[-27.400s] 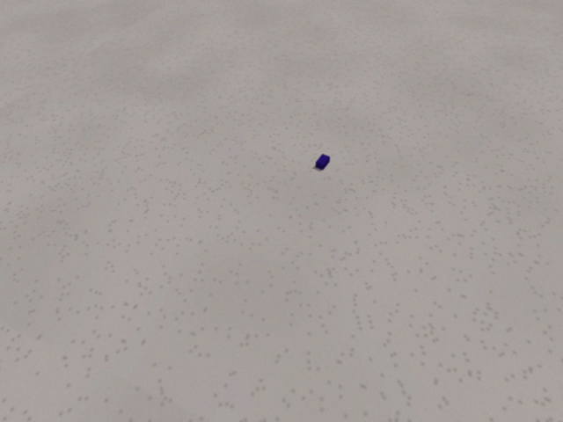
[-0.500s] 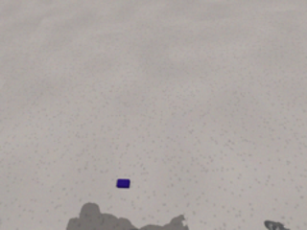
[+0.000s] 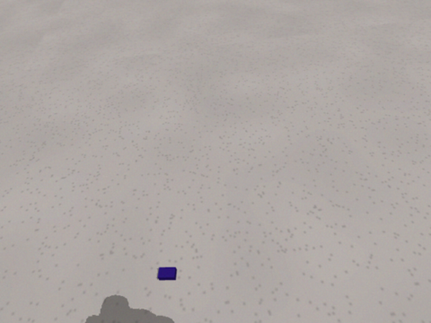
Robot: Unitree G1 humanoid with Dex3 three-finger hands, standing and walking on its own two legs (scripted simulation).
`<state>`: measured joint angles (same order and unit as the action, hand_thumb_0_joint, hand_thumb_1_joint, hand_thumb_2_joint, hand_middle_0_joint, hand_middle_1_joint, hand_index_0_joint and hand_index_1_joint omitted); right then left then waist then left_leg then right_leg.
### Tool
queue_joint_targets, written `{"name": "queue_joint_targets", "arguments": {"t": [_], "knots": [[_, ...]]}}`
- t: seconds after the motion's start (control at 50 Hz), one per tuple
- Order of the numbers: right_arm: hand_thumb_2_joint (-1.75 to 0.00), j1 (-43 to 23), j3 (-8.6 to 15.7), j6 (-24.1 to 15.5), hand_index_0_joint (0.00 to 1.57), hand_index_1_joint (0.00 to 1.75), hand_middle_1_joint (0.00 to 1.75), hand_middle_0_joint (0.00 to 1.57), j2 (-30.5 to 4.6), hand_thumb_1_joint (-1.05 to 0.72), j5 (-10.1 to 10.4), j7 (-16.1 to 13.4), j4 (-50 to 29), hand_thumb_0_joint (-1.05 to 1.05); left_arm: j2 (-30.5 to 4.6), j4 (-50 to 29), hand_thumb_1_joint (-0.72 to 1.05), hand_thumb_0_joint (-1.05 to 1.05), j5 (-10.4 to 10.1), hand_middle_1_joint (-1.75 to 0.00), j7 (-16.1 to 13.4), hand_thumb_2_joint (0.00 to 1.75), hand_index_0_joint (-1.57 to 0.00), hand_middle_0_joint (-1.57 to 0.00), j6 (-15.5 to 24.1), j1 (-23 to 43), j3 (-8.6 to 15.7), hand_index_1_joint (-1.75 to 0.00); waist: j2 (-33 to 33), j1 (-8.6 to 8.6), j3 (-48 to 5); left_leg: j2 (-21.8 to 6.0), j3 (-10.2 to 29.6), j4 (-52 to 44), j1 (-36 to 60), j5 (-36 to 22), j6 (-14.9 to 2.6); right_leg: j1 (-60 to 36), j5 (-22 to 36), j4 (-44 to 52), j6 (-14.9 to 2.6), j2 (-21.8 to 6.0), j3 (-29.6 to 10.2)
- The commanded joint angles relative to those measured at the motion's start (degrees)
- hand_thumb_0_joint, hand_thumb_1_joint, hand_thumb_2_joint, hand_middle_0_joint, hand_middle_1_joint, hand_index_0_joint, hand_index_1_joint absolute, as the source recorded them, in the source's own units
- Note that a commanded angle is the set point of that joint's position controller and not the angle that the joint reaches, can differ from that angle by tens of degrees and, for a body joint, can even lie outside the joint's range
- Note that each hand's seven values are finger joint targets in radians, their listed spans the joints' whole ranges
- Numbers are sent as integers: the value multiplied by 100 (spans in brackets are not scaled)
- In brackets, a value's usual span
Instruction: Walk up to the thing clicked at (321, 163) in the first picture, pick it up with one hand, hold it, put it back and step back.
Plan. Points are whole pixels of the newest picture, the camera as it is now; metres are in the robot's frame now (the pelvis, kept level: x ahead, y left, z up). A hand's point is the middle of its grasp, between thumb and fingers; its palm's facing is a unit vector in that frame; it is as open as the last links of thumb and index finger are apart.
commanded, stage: walk up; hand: left
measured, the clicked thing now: (167, 273) +0.46 +0.28 -0.75
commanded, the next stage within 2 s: stand in 1.06 s
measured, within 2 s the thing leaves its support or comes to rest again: neither
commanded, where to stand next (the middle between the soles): +0.09 +0.02 m, yaw +2 degrees
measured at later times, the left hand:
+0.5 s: hand out of the picture +0.09 +0.25 -0.15, palm faces -0.01 -0.94 -0.33, open 7.4 cm
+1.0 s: hand out of the picture +0.09 +0.26 -0.15, palm faces +0.00 -0.94 -0.34, open 7.4 cm
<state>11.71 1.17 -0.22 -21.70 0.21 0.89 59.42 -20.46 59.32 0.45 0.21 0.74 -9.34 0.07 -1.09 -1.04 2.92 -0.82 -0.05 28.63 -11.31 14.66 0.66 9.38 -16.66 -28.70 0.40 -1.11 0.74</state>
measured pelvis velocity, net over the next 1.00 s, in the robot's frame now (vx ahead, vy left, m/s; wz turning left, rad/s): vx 0.01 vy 0.00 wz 0.01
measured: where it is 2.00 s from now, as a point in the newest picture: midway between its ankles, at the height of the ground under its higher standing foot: outside the picture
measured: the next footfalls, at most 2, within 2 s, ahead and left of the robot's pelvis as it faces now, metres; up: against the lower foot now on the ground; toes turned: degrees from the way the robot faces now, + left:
none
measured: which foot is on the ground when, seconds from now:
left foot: down 0.00-1.00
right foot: down 0.00-1.00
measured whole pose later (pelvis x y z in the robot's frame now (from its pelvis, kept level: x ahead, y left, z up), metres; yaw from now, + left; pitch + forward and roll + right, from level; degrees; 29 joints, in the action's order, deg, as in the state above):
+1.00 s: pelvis +0.01 +0.00 +0.01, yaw +0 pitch -2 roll +0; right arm 6.1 0.1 -0.7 -19.7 -0.3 0.5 65.2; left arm -19.6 65.6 0.5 0.1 0.4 -5.3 0.7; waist -0.2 -0.1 2.5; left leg -0.7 0.3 19.5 -6.7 10.9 0.4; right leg 3.8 -12.0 -17.7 0.9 -1.2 1.2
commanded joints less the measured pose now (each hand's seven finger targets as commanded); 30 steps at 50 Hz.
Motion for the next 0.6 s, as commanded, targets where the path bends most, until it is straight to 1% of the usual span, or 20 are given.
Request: {"name": "queue_joint_targets", "arguments": {"t": [0.0, 0.02, 0.06, 0.14, 0.16, 0.18, 0.2, 0.22, 0.28, 0.3, 0.34, 0.38, 0.44, 0.46, 0.58], "knots": [[-90, -399, 160, -219, 20, 30, 30, 20, -1107, -90, 4, -74, -284, 0, -1336, -293, 90, 0, -30, -30, -67, 90, -20, -20, 186, 418, 313, -30, 588, 96, -249, -559, 516, -468, 182, -1502, -344, -63, 1408, 811, -280, -537, -545], [-90, -400, 149, -220, 20, 30, 30, 20, -1121, -90, -5, -83, -251, 0, -1335, -256, 90, 0, -39, -30, -74, 90, -20, -20, 189, 419, 320, -30, 506, 102, -284, -538, 465, -471, 242, -1652, -327, -148, 1708, 780, -289, -576, -550], [-90, -409, 162, -224, 20, 30, 30, 20, -1154, -90, -9, -103, -152, 0, -1311, -226, 90, 0, -59, -30, -76, 90, -20, -20, 180, 521, 313, -30, 325, 69, -397, -547, 443, -571, 369, -1728, -289, -234, 1848, 751, -302, -618, -528], [-90, -660, 147, -213, 20, 30, 30, 20, -1131, -90, -20, -107, -62, 0, -1211, -81, 90, 0, -75, -30, -75, 90, -20, -20, 156, 590, 278, -30, 76, 130, -446, -599, 470, -749, 522, -1687, -286, -247, 1607, 932, -243, -570, -450], [-90, -690, 157, -211, 20, 30, 30, 20, -1147, -90, -28, -114, -36, 0, -1223, -69, 90, 0, -49, -30, -74, 90, -20, -20, 155, 644, 275, -30, 79, 99, -513, -612, 444, -767, 549, -1643, -302, -308, 1613, 968, -254, -581, -461], [-90, -699, 145, -209, 20, 30, 30, 20, -1098, -90, -29, -115, 0, 0, -1211, -30, 90, 0, -58, -30, -69, 90, -20, -20, 151, 719, 272, -30, 67, 94, -470, -597, 453, -849, 497, -1582, -260, -330, 1556, 988, -240, -582, -475], [-90, -752, 139, -211, 20, 30, 30, 20, -1098, -90, -38, -116, 7, 0, -1210, -9, 90, 0, -61, -30, -71, 90, -20, -20, 151, 690, 276, -30, 14, 117, -468, -613, 446, -880, 537, -1632, -251, -329, 1555, 994, -238, -577, -453], [-90, -788, 132, -207, 20, 30, 30, 20, -1095, -90, -34, -115, 20, 0, -1200, 14, 90, 0, -50, -30, -69, 90, -20, -20, 150, 741, 264, -30, -12, 106, -468, -612, 467, -928, 492, -1564, -250, -386, 1519, 1046, -219, -572, -450], [-90, -882, 131, -208, 20, 30, 30, 20, -1074, -90, -35, -115, 31, 0, -1202, 77, 90, 0, -19, -30, -69, 90, -20, -20, 161, 723, 270, -30, 95, 114, -659, -628, 410, -886, 647, -1764, -276, -525, 1835, 1077, -196, -597, -427], [-90, -872, 126, -204, 20, 30, 30, 20, -1040, -90, -34, -119, 60, 0, -1207, 104, 90, 0, -27, -30, -69, 90, -20, -20, 158, 786, 272, -30, 105, 96, -596, -614, 406, -937, 598, -1765, -240, -506, 1811, 1081, -187, -584, -431], [-90, -905, 118, -207, 20, 30, 30, 20, -1042, -90, -34, -118, 80, 0, -1180, 129, 90, 0, -26, -30, -66, 90, -20, -20, 159, 799, 262, -30, 47, 104, -621, -624, 421, -989, 618, -1767, -238, -567, 1796, 1097, -176, -598, -413], [-90, -997, 117, -195, 20, 30, 30, 20, -1038, -90, -41, -112, 71, 0, -1175, 152, 90, 0, -17, -30, -64, 90, -20, -20, 148, 784, 250, -30, 29, 118, -513, -613, 419, -1050, 612, -1555, -237, -449, 1599, 1198, -150, -582, -416], [-90, -976, 124, -194, 20, 30, 30, 20, -1058, -90, -57, -112, 121, 0, -1176, 200, 90, 0, -2, -30, -54, 90, -20, -20, 136, 842, 253, -30, 7, 88, -423, -603, 438, -1136, 573, -1299, -224, -371, 1276, 1253, -163, -561, -412], [-90, -949, 131, -193, 20, 30, 30, 20, -1076, -90, -53, -116, 151, 0, -1181, 211, 90, 0, 3, -30, -55, 90, -20, -20, 138, 824, 260, -30, 21, 80, -489, -631, 455, -1147, 596, -1346, -237, -463, 1303, 1245, -171, -561, -403], [-90, -961, 120, -201, 20, 30, 30, 20, -1064, -90, -45, -117, 187, 0, -1196, 267, 90, 0, 10, -30, -49, 90, -20, -20, 135, 688, 268, -30, 97, 112, -577, -594, 445, -1140, 653, -1380, -246, -543, 1394, 1271, -151, -571, -394]]}}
